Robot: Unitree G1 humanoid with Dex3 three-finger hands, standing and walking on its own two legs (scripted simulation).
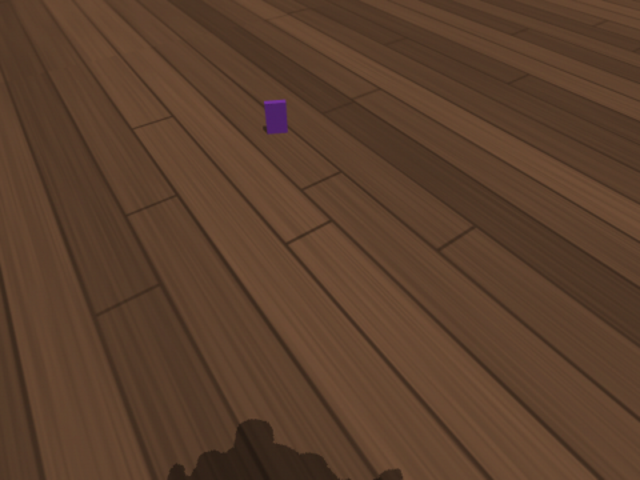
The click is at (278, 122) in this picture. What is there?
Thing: carton on end
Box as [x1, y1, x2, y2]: [264, 100, 287, 133]
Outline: 264,101 267,133 287,132 285,100
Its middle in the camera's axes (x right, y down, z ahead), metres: -0.24 -0.67 +2.17
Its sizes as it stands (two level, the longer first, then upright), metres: 0.118 0.034 0.187
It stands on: the floor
